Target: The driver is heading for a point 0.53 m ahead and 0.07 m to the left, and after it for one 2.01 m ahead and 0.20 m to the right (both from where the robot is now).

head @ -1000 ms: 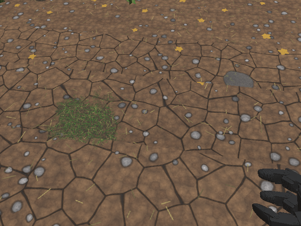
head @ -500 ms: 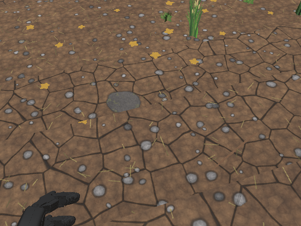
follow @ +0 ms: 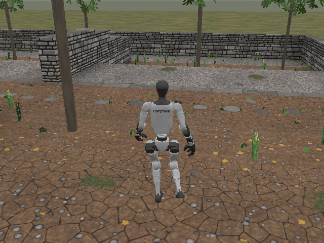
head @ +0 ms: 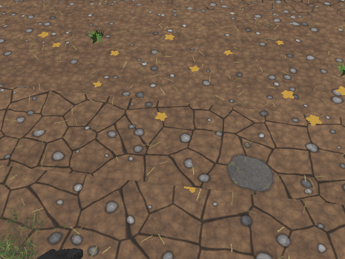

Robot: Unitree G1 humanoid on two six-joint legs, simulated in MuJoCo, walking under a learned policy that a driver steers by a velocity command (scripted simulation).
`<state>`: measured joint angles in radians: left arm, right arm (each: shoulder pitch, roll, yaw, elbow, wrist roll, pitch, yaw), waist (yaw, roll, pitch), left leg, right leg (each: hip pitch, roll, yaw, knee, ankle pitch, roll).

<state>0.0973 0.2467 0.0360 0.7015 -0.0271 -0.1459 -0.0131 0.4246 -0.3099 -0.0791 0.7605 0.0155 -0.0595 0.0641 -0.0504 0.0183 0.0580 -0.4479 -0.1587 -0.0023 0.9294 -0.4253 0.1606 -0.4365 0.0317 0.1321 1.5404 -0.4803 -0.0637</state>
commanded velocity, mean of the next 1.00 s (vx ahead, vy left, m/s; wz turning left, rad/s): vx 0.56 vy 0.00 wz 0.10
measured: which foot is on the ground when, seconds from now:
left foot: down 0.00-0.30, up 0.32-0.58, down 0.60-1.00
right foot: up 0.00-0.28, down 0.30-0.62, up 0.64-0.98, down 1.00-1.00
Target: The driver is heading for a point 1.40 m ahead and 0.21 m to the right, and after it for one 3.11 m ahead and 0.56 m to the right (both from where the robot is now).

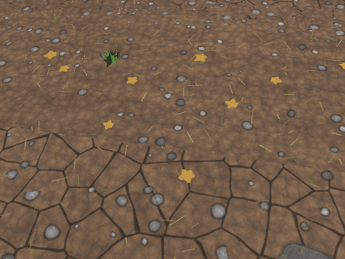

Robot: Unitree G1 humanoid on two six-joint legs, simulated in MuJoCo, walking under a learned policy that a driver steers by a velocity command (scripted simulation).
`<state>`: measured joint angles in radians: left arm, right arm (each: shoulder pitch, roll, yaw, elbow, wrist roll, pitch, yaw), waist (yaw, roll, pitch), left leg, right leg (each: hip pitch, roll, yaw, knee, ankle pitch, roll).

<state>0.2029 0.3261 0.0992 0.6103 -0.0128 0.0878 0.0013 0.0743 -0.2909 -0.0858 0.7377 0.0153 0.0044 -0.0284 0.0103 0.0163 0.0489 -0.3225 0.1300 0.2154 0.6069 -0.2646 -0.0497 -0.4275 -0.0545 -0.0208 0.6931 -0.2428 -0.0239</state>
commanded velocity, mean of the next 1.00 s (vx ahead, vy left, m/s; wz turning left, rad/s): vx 0.02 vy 0.00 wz -0.26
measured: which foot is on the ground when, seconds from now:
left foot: down 0.00-0.00, up 0.02-0.54, down 0.56-1.00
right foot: down 0.00-0.56, up 0.58-1.00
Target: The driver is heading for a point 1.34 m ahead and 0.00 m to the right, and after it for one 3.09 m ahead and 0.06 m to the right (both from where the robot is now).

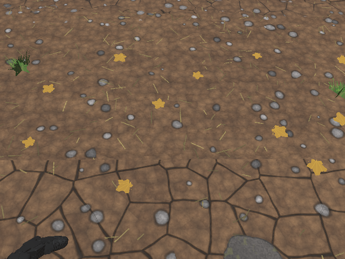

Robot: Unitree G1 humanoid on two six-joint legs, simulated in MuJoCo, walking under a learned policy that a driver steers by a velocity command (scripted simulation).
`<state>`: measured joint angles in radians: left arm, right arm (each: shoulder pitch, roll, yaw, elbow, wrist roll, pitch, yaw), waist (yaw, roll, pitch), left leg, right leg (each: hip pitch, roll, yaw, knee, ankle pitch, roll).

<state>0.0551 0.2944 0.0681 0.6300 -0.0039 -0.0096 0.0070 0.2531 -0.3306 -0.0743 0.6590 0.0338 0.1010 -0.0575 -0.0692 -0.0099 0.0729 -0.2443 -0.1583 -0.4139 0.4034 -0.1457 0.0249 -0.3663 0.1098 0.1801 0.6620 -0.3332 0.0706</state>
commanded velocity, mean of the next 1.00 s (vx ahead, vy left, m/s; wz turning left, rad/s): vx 0.07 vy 0.00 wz -0.02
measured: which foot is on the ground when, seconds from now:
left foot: down 0.00-0.08, up 0.10-0.56, down 0.58-1.00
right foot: up 0.00-0.06, down 0.08-0.60, up 0.62-1.00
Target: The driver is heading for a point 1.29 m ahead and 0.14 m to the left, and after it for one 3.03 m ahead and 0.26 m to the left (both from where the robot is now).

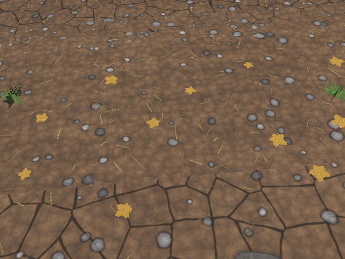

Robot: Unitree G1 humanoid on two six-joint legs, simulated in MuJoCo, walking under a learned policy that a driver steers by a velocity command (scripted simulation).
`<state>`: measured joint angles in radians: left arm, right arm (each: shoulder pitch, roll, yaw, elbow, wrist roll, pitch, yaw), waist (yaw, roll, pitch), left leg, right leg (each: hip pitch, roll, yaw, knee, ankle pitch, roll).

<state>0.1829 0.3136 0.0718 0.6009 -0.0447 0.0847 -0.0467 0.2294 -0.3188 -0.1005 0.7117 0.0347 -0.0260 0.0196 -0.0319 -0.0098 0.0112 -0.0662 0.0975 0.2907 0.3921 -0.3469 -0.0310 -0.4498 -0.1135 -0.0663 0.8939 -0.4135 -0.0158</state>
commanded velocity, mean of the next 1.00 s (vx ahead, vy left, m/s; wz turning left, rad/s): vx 0.89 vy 0.00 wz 0.28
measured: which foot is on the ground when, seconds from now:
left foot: down 0.00-0.10, up 0.12-0.58, down 0.60-0.92, up 0.94-1.00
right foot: up 0.00-0.08, down 0.10-0.58, up 0.60-0.90, down 0.92-1.00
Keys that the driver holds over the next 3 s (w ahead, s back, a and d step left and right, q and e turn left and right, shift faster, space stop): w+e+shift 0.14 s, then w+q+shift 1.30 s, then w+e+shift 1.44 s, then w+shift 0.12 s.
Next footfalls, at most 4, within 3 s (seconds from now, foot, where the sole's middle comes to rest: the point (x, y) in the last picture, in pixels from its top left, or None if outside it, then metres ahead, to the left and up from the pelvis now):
0.10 right None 0.04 -0.14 -0.77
0.60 left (207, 255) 0.54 -0.12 -0.94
0.92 right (237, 171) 0.94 -0.31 -0.94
1.38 left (148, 143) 1.14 0.14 -0.94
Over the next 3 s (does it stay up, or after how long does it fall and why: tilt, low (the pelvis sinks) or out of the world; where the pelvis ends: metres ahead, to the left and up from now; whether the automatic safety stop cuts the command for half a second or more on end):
stays up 2.22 0.64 -0.17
